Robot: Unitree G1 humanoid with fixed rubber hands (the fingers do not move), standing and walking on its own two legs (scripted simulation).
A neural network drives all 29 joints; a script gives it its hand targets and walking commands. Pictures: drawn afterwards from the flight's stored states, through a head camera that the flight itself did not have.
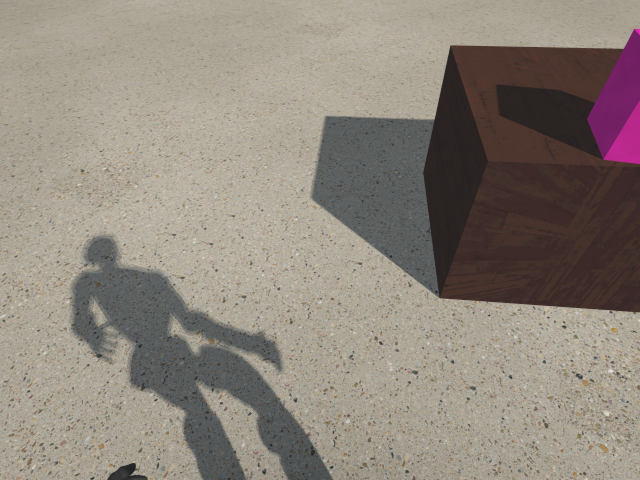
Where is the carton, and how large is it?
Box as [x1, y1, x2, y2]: [587, 29, 639, 163]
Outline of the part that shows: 634,29 587,119 603,159 639,163 639,29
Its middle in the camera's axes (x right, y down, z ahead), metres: +0.86 -0.34 +0.98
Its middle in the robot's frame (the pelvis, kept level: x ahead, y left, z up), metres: +0.97 -0.83 -0.02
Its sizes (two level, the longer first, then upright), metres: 0.210 0.200 0.250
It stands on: a pedestal, 0.63 m high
